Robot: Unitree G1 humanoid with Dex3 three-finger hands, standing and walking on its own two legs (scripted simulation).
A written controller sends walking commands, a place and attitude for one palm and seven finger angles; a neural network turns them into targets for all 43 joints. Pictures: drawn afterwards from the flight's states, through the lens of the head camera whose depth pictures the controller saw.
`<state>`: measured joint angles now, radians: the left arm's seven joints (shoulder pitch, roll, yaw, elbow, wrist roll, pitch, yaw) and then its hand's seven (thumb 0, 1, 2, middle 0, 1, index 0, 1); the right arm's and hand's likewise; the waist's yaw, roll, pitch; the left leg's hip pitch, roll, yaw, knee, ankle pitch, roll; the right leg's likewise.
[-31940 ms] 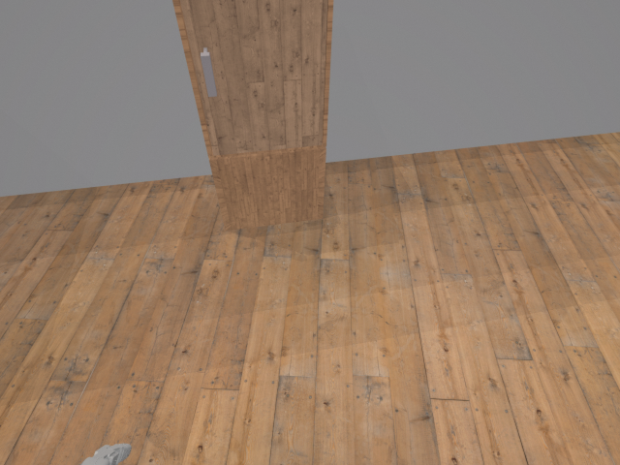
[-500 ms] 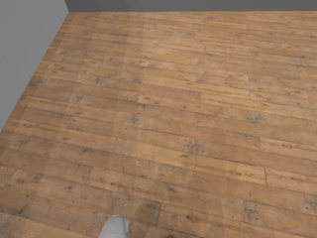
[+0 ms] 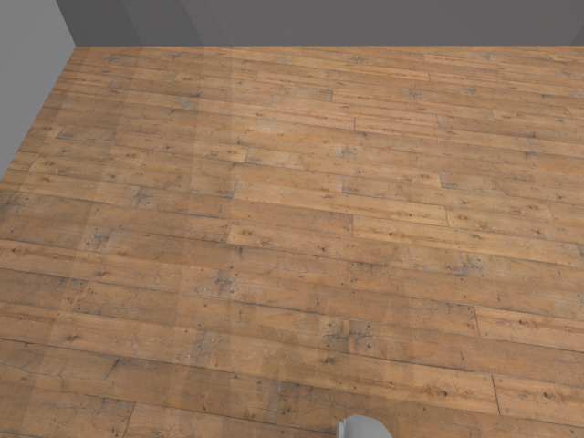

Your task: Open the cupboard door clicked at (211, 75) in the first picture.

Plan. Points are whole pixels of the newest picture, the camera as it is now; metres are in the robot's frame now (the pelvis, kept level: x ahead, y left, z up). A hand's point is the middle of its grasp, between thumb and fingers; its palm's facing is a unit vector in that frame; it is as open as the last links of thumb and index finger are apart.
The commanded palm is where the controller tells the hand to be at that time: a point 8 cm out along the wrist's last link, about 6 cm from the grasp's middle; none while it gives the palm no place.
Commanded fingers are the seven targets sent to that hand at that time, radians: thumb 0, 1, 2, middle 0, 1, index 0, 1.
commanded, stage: turn to face it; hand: left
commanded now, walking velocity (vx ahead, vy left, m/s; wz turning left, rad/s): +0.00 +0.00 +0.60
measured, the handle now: out of the picture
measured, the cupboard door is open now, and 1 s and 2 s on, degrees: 43 43 43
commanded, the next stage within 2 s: none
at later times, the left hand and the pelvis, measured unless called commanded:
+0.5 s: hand (210, 383) +0.22 +0.16 -0.18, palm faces +0.22 -0.96 -0.14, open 7.2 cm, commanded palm none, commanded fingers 0.00 0.90 0.90 -0.20 -0.30 -0.20 -0.30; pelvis +0.13 -0.03 -0.01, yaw +13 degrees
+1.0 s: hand (191, 436) +0.14 +0.16 -0.15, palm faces +0.50 -0.80 -0.34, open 7.3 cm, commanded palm none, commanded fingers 0.00 0.90 0.90 -0.20 -0.30 -0.20 -0.30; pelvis +0.18 -0.07 -0.01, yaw +31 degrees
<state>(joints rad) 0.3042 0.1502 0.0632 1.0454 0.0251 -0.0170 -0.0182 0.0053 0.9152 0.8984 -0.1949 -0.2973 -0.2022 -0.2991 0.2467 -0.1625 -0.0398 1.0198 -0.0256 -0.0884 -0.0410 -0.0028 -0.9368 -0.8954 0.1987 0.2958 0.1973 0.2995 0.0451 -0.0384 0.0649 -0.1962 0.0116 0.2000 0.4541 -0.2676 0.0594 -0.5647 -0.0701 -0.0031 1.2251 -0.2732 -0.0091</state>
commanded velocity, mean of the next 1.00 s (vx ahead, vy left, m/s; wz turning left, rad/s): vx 0.00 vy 0.00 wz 0.60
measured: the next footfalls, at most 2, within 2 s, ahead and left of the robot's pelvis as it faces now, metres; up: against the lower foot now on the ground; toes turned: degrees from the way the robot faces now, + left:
right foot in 0.20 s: +0.21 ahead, -0.15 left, +0.00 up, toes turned -4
left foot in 0.56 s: +0.17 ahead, +0.11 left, +0.00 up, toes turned +23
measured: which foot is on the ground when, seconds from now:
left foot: down 0.00-0.22, up 0.24-0.54, down 0.56-0.92, up 0.94-1.00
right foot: up 0.00-0.18, down 0.20-0.54, up 0.56-0.90, down 0.92-1.00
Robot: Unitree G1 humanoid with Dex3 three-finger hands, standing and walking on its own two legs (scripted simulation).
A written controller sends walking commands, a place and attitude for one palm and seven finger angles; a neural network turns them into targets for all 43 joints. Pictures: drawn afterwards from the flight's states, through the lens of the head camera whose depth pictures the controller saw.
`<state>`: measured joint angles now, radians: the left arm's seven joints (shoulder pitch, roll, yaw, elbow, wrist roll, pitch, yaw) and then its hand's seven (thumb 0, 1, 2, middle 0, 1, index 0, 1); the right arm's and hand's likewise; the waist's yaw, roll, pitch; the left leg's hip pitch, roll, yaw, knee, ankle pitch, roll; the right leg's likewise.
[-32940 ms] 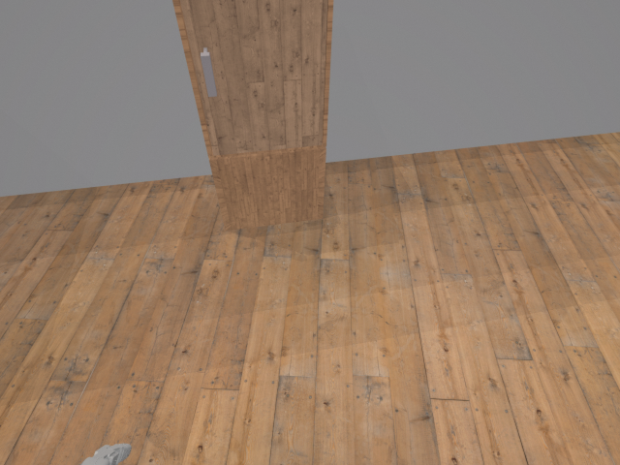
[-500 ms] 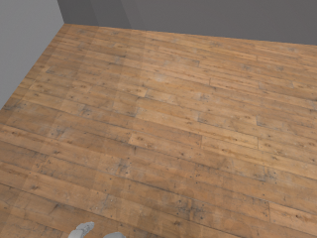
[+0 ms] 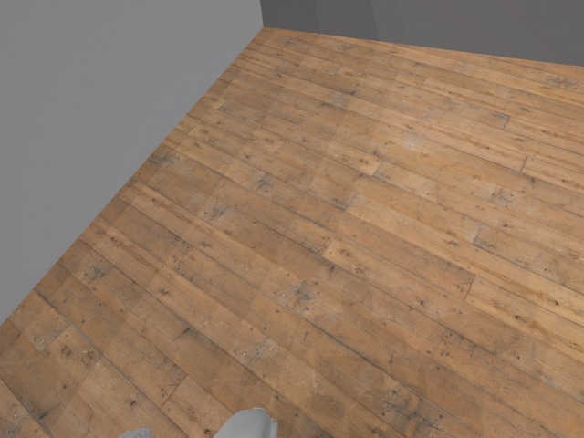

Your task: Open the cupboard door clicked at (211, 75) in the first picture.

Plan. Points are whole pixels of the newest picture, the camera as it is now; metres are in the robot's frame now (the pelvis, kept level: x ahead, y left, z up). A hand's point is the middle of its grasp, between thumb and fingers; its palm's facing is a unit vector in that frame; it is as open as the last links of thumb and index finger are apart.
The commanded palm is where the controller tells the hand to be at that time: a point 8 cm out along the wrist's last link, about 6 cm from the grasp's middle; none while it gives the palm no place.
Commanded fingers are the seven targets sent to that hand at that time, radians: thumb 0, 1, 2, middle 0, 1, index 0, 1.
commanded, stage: turn to face it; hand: left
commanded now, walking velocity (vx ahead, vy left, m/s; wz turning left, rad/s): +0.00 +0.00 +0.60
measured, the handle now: out of the picture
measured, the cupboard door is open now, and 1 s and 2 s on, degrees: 43 43 43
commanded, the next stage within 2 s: none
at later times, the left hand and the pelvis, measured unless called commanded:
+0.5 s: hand out of the picture -0.01 +0.23 -0.17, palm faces +0.36 -0.90 -0.24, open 7.3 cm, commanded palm none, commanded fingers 0.00 0.90 0.90 -0.20 -0.30 -0.20 -0.30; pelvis -0.01 +0.00 +0.00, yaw +18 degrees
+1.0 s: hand out of the picture -0.03 +0.14 -0.15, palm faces +0.57 -0.79 -0.24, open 7.3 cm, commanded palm none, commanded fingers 0.00 0.90 0.90 -0.20 -0.30 -0.20 -0.30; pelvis +0.02 -0.06 +0.01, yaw +36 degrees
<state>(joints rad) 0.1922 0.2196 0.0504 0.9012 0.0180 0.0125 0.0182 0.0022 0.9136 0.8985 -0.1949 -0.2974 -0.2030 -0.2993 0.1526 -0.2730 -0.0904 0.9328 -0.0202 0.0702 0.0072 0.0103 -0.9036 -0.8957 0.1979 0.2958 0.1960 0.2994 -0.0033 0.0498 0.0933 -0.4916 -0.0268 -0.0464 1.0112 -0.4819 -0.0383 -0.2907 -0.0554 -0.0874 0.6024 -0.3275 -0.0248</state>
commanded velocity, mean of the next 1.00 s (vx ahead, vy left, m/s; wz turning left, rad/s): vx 0.00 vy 0.00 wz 0.60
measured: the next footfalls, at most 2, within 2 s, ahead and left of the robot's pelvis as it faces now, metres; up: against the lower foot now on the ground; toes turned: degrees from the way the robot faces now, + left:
left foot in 0.34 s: +0.01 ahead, +0.12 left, +0.00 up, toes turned +19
right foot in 0.74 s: +0.09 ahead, -0.13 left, +0.00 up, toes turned +24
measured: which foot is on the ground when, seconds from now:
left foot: up 0.00-0.32, down 0.34-0.74, up 0.76-1.00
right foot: down 0.00-0.34, up 0.36-0.72, down 0.74-1.00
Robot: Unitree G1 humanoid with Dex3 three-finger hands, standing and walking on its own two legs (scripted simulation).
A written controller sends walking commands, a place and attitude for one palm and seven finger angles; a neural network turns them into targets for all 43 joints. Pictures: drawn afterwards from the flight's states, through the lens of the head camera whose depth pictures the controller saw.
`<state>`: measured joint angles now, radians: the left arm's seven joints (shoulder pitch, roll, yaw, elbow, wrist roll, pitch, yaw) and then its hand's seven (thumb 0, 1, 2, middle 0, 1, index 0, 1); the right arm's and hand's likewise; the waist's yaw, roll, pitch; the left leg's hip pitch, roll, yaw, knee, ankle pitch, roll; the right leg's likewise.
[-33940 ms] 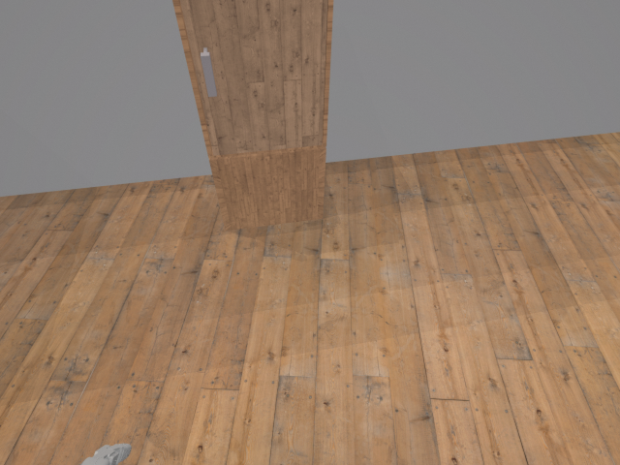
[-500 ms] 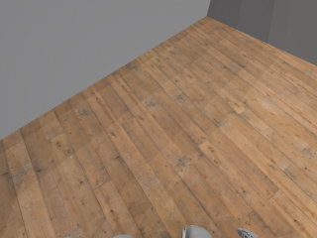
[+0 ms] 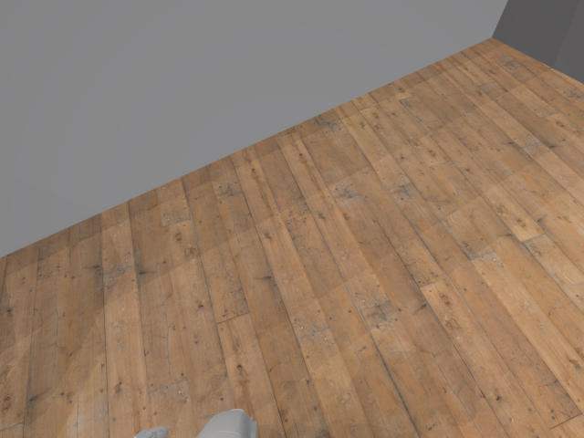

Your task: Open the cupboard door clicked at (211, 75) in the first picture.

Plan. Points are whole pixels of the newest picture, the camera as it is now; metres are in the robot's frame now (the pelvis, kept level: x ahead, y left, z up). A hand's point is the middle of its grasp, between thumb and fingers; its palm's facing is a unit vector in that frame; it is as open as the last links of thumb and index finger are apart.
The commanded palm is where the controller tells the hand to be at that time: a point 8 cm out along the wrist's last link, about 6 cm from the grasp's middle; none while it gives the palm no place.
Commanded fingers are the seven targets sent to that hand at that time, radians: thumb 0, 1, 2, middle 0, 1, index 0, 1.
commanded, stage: turn to face it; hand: left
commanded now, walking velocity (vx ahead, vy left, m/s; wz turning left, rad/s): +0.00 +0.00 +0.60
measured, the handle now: out of the picture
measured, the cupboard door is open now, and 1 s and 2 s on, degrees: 43 43 43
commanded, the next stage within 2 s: take the last steps up to it in 1.94 s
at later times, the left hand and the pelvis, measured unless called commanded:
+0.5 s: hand out of the picture +0.05 +0.23 -0.16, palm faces +0.29 -0.92 -0.28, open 7.3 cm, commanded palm none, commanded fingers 0.00 0.90 0.90 -0.20 -0.30 -0.20 -0.30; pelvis +0.00 -0.01 -0.01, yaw +16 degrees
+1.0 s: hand out of the picture -0.09 +0.16 -0.19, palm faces +0.61 -0.76 -0.23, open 7.3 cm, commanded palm none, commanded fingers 0.00 0.90 0.90 -0.20 -0.30 -0.20 -0.30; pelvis +0.00 -0.03 -0.02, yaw +36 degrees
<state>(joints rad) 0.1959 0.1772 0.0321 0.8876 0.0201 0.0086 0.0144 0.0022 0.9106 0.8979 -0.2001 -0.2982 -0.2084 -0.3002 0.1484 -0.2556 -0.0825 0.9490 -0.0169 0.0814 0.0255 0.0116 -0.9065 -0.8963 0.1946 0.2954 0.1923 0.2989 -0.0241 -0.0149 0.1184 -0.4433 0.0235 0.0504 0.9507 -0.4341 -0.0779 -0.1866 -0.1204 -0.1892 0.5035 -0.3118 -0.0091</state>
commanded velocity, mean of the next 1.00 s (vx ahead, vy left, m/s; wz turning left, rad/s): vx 0.00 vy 0.00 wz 0.60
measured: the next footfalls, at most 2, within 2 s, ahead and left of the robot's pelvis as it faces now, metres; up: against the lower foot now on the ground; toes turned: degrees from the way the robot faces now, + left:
left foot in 0.14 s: +0.04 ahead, +0.13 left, +0.00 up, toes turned +11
right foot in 0.54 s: +0.08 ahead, -0.12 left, +0.00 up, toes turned +16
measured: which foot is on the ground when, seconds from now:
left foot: up 0.00-0.12, down 0.14-0.56, up 0.58-0.98, down 1.00-1.00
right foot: down 0.00-0.14, up 0.16-0.52, down 0.54-1.00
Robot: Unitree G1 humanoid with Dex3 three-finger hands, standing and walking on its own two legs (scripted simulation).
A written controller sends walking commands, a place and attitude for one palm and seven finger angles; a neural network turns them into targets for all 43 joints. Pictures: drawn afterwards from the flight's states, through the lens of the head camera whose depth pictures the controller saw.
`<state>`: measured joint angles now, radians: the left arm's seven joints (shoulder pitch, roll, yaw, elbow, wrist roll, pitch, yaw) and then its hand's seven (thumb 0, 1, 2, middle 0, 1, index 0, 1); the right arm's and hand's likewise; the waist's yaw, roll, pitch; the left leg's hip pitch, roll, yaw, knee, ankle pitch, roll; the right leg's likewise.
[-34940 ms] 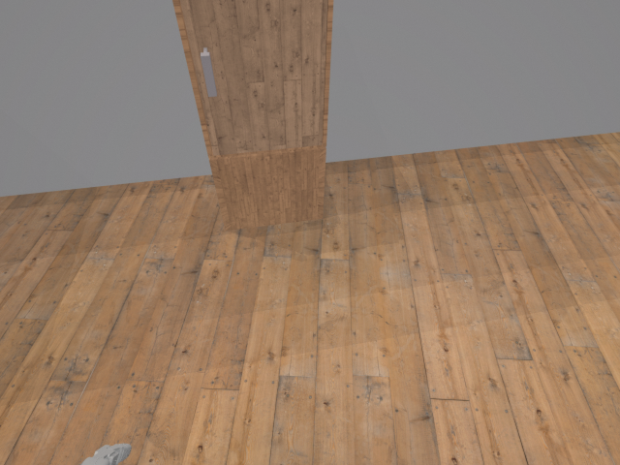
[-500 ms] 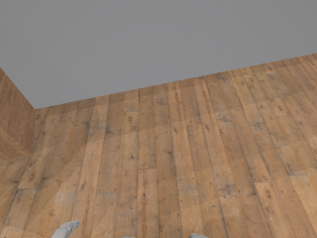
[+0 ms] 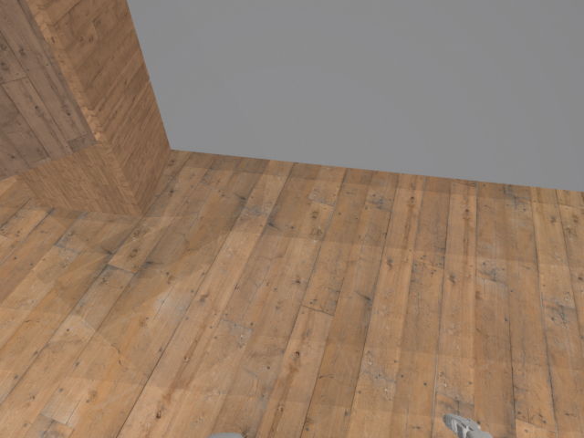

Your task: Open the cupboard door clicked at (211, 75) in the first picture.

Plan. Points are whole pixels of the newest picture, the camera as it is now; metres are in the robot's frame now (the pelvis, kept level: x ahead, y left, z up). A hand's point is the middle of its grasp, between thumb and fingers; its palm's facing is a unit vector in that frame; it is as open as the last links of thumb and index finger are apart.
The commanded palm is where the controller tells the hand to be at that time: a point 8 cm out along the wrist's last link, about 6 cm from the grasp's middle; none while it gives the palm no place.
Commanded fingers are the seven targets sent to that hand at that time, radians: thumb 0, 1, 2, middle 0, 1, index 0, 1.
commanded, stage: turn to face it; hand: left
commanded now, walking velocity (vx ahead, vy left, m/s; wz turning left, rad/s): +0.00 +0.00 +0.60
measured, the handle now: out of the picture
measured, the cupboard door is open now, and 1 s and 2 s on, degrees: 43 43 43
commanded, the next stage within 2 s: take the last steps up to it in 0.94 s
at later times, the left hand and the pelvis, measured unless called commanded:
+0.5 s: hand out of the picture +0.07 +0.21 -0.14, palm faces +0.24 -0.93 -0.28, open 7.3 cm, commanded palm none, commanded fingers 0.00 0.90 0.90 -0.20 -0.30 -0.20 -0.30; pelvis -0.01 -0.03 +0.01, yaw +15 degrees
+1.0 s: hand out of the picture -0.12 +0.15 -0.18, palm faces +0.57 -0.79 -0.23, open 7.3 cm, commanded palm none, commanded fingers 0.00 0.90 0.90 -0.20 -0.30 -0.20 -0.30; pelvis -0.01 -0.02 +0.00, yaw +32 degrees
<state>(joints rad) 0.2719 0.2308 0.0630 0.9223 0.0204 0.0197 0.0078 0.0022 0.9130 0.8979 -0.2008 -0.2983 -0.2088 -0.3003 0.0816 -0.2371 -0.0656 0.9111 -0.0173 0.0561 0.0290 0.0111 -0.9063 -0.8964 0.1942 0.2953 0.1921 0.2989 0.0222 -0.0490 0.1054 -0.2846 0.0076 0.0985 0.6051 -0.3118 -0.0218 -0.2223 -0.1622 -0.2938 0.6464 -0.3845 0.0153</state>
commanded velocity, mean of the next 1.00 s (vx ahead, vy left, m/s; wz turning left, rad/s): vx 0.00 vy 0.00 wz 0.49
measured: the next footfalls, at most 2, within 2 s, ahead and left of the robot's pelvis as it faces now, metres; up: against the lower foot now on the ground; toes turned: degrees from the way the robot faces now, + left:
right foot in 0.50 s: +0.04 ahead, -0.14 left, +0.00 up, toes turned +16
left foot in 0.98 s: -0.03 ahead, +0.08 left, +0.00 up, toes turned +35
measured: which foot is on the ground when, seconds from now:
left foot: down 0.00-0.52, up 0.54-0.96, down 0.98-1.00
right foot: down 0.00-0.00, up 0.02-0.48, down 0.50-0.98, up 1.00-1.00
